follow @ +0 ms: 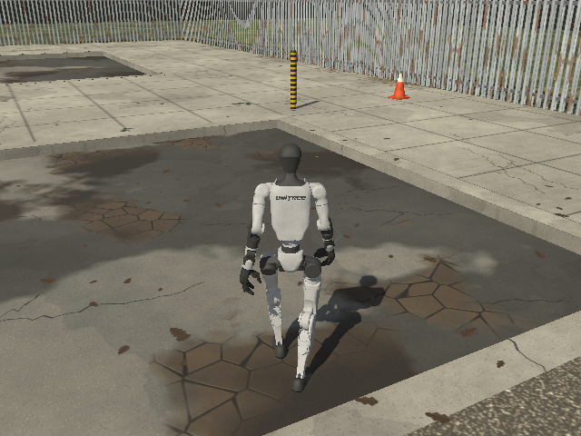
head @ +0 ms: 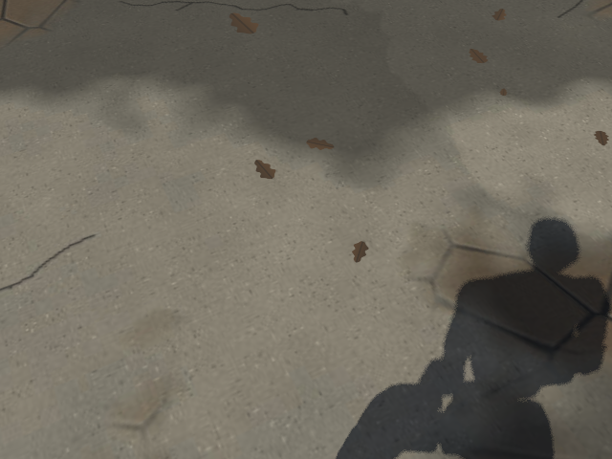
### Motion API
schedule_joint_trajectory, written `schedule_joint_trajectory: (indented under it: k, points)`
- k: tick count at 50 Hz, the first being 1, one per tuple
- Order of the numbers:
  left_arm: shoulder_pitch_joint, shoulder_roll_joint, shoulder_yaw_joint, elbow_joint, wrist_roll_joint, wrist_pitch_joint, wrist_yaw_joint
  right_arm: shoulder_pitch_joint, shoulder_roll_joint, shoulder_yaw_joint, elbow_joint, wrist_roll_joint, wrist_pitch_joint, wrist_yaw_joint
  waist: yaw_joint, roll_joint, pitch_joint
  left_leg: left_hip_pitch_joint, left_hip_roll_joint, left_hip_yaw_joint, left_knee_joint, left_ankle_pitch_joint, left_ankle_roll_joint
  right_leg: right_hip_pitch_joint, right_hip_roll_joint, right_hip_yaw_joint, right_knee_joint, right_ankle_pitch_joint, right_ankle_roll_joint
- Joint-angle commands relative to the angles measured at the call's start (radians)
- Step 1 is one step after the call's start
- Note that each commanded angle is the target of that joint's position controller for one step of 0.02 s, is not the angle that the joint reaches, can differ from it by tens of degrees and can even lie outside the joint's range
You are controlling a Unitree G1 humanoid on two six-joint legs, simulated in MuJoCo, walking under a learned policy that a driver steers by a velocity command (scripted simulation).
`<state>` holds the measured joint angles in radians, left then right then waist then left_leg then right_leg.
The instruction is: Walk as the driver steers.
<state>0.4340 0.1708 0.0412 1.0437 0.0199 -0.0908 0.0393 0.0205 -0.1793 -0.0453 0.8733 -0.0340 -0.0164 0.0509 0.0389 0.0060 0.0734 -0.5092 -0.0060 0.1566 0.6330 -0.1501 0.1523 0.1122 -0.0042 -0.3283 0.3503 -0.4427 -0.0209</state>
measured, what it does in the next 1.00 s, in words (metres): walks ahead, turning left: left foot, then right foot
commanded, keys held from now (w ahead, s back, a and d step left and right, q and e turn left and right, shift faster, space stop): w+q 0.36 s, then q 0.38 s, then e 0.26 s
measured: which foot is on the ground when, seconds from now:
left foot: up 0.00-0.02, down 0.04-0.56, up 0.58-0.94, down 0.96-1.00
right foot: down 0.00-0.04, up 0.06-0.54, down 0.56-0.96, up 0.98-1.00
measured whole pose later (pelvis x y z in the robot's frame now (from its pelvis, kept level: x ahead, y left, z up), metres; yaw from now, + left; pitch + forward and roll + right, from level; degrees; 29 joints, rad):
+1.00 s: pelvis +0.36 +0.04 +0.01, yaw +27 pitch +0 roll -1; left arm 0.29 0.24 0.02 0.82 0.01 0.01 -0.02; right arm 0.17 -0.21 0.00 0.77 -0.04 0.04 0.00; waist 0.05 -0.02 0.02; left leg -0.27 0.00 -0.01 0.52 -0.24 0.02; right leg -0.35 -0.02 -0.09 0.53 -0.26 -0.02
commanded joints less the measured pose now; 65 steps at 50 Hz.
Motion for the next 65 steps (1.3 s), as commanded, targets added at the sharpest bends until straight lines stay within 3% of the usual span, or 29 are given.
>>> schedule_joint_trajectory:
  k: [1,2,3,4,6,8,13,18,22,24,26,27,28,29,30,32,34,36,46,47,48,49,50,53,56,60,63,64,65]
  points:
    - [0.004,0.202,0.043,-0.05,0.002,0.013,0.001,0.271,-0.122,-0.048,0.03,-0.007,-0.013,-0.014,-0.159,-0.099,-0.146,0.299,-0.099,0.014,-0.103,-0.086,0.079,-0.053,-0.27,0.054,0.44,1.183,-0.083]
    - [-0.023,0.191,0.041,-0.082,-0.005,0.014,-0.007,0.386,-0.201,-0.077,0.054,-0.019,-0.018,-0.027,-0.22,-0.003,-0.218,0.512,0.032,-0.187,-0.182,-0.16,0.134,-0.258,-0.229,0.047,0.749,0.861,-0.053]
    - [-0.019,0.095,0.03,-0.163,-0.018,0.004,-0.03,0.328,-0.298,-0.101,0.022,-0.004,-0.006,-0.032,-0.13,0.255,-0.281,0.795,0.325,-0.764,-0.281,-0.141,0.296,-0.73,0.018,0.118,1.144,-0.072,0.014]
    - [-0.135,0.163,0.038,-0.2,-0.01,-0.011,-0.036,0.352,-0.293,-0.096,0.021,0.014,0.006,-0.034,-0.165,0.053,-0.267,0.76,0.34,-0.835,-0.37,-0.133,0.306,-0.847,0.002,0.336,1.17,-0.02,0.0]
    - [-0.161,0.148,0.033,-0.21,-0.022,-0.031,-0.038,0.263,-0.193,-0.069,0.03,0.021,-0.004,-0.046,-0.078,-0.055,-0.057,0.522,0.29,-0.612,-0.409,0.04,0.218,-0.835,-0.092,0.356,0.984,0.118,-0.008]
    - [-0.127,0.132,0.031,-0.201,0.015,0.003,-0.035,0.215,-0.152,-0.052,0.019,0.027,-0.027,-0.056,-0.016,-0.051,-0.048,0.404,0.191,-0.47,-0.411,0.233,0.164,-0.717,-0.121,0.364,0.868,0.135,0.017]
    - [-0.235,0.124,0.028,-0.26,0.025,0.054,-0.05,0.307,-0.208,-0.057,0.026,0.037,-0.056,-0.049,-0.027,0.007,-0.043,0.358,0.113,-0.4,-0.426,0.348,0.128,-0.745,-0.115,0.324,0.686,0.238,0.07]
    - [-0.425,0.137,0.02,-0.336,0.018,0.058,-0.057,0.421,-0.209,-0.056,0.028,0.032,-0.048,-0.049,-0.105,0.052,-0.03,0.474,0.102,-0.441,-0.404,0.359,0.082,-0.843,-0.086,0.326,0.485,0.384,0.07]
    - [-0.512,0.13,0.004,-0.381,0.005,0.041,-0.056,0.469,-0.217,-0.056,0.025,0.023,-0.033,-0.063,-0.134,0.071,-0.032,0.526,0.082,-0.426,-0.278,0.663,0.044,-0.781,-0.009,0.3,0.334,0.399,0.049]
    - [-0.481,0.15,0.003,-0.384,-0.001,0.029,-0.049,0.454,-0.224,-0.058,0.013,0.017,-0.026,-0.07,-0.115,0.093,-0.054,0.528,0.075,-0.45,-0.21,0.704,0.012,-0.675,0.025,0.318,0.249,0.387,0.024]
    - [-0.317,0.201,0.017,-0.341,-0.001,0.017,-0.033,0.376,-0.249,-0.064,-0.019,0.018,-0.031,-0.073,-0.034,0.107,-0.111,0.474,0.049,-0.471,-0.077,0.782,-0.042,-0.44,0.062,0.329,0.149,0.378,-0.013]
    - [-0.188,0.226,0.024,-0.312,0.005,0.0,-0.023,0.328,-0.258,-0.067,-0.038,0.032,-0.042,-0.067,0.044,0.077,-0.161,0.403,0.006,-0.456,0.083,0.713,-0.069,-0.252,0.019,0.347,0.056,0.536,-0.035]
    - [-0.057,0.296,0.037,-0.303,0.026,-0.011,-0.011,0.334,-0.192,-0.05,-0.086,0.056,-0.051,-0.064,0.074,-0.04,-0.304,0.244,-0.057,-0.401,0.352,0.289,-0.096,0.019,-0.222,0.521,0.117,0.883,-0.08]
    - [-0.077,0.345,0.043,-0.331,0.028,0.004,-0.022,0.539,-0.114,-0.04,-0.09,0.097,-0.036,-0.082,-0.028,-0.247,-0.488,0.041,-0.198,-0.29,0.664,-0.607,-0.113,0.238,-0.566,0.82,0.202,1.395,-0.241]
    - [-0.119,0.29,0.045,-0.349,-0.005,0.027,-0.024,0.543,-0.222,-0.054,-0.057,0.044,-0.015,-0.091,-0.033,-0.148,-0.511,0.018,-0.116,-0.277,0.744,-0.483,-0.109,0.118,-0.52,0.878,0.149,1.198,-0.272]
    - [-0.254,0.144,0.0,-0.369,-0.007,0.043,-0.016,0.4,-0.219,-0.06,-0.073,0.013,0.012,-0.069,-0.054,-0.071,-0.233,-0.016,-0.046,-0.242,0.67,-0.353,-0.137,-0.153,-0.358,0.606,0.039,0.865,-0.204]
    - [-0.267,0.159,-0.001,-0.361,-0.003,0.049,-0.006,0.388,-0.186,-0.056,-0.081,0.003,0.046,-0.041,-0.069,-0.148,-0.139,0.028,-0.024,-0.216,0.638,-0.306,-0.165,-0.313,-0.286,0.467,-0.032,0.779,-0.185]
    - [-0.258,0.183,0.008,-0.354,0.006,0.045,-0.009,0.387,-0.168,-0.051,-0.097,0.011,0.064,-0.03,-0.085,-0.141,-0.148,0.057,-0.03,-0.198,0.612,-0.278,-0.169,-0.366,-0.278,0.405,-0.05,0.777,-0.199]
    - [-0.226,0.199,0.006,-0.301,-0.001,0.078,-0.052,0.289,-0.106,0.013,-0.116,0.001,0.064,-0.041,-0.074,-0.147,-0.129,0.373,-0.029,-0.12,-0.112,-0.123,-0.129,-0.497,-0.209,0.405,-0.048,0.293,-0.158]
    - [-0.203,0.205,0.008,-0.295,-0.002,0.085,-0.057,0.293,-0.131,0.012,-0.114,-0.002,0.053,-0.048,-0.081,-0.116,-0.1,0.435,-0.02,-0.141,-0.239,-0.077,-0.117,-0.542,-0.194,0.42,-0.027,0.262,-0.112]
    - [-0.173,0.177,0.004,-0.301,-0.002,0.084,-0.067,0.294,-0.184,0.006,-0.123,-0.014,0.04,-0.059,-0.068,-0.021,-0.101,0.48,0.116,-0.289,-0.336,-0.097,-0.096,-0.583,-0.152,0.404,0.038,0.213,-0.052]
    - [-0.129,0.101,-0.012,-0.328,-0.021,0.081,-0.072,0.223,-0.281,-0.013,-0.151,-0.007,0.033,-0.071,-0.01,0.206,-0.098,0.399,0.315,-0.491,-0.42,-0.121,-0.035,-0.599,-0.015,0.282,0.151,0.069,0.008]
    - [-0.156,0.162,0.003,-0.314,-0.017,0.097,-0.061,0.17,-0.269,-0.02,-0.154,0.0,0.031,-0.077,-0.043,0.231,-0.064,0.196,0.337,-0.459,-0.424,-0.169,0.024,-0.48,0.003,0.295,0.297,-0.03,0.007]
    - [-0.129,0.2,0.04,-0.302,-0.013,0.123,-0.052,0.117,-0.203,-0.003,-0.166,0.004,0.023,-0.09,-0.011,0.174,-0.032,0.229,0.27,-0.316,-0.381,0.112,0.04,-0.555,0.029,0.319,0.582,-0.029,-0.007]
    - [-0.099,0.155,0.036,-0.299,-0.001,0.124,-0.047,0.148,-0.175,-0.002,-0.159,0.014,0.019,-0.099,-0.015,0.113,-0.106,0.384,0.271,-0.233,-0.282,0.425,0.055,-0.587,0.011,0.304,0.613,-0.048,0.011]
    - [-0.163,0.138,0.029,-0.345,-0.014,0.137,-0.059,0.166,-0.197,-0.02,-0.149,0.008,0.028,-0.094,-0.057,0.172,-0.13,0.42,0.288,-0.215,-0.235,0.372,0.048,-0.515,0.009,0.269,0.431,-0.046,0.014]
    - [-0.121,0.137,0.029,-0.352,-0.017,0.134,-0.065,0.144,-0.232,-0.038,-0.146,0.016,0.037,-0.086,-0.021,0.151,-0.138,0.373,0.284,-0.185,-0.156,0.306,0.003,-0.384,0.033,0.227,0.204,0.087,-0.013]
    - [-0.111,0.148,0.03,-0.352,-0.009,0.124,-0.062,0.16,-0.232,-0.043,-0.137,0.017,0.038,-0.084,-0.008,0.1,-0.132,0.311,0.256,-0.147,-0.089,0.185,-0.053,-0.31,0.033,0.265,0.067,0.215,-0.026]
    - [-0.099,0.235,0.049,-0.359,0.008,0.109,-0.054,0.19,-0.191,-0.037,-0.146,0.011,0.041,-0.078,-0.021,-0.107,-0.122,0.151,0.169,-0.06,0.12,-0.064,-0.13,-0.215,-0.129,0.523,-0.05,0.328,-0.061]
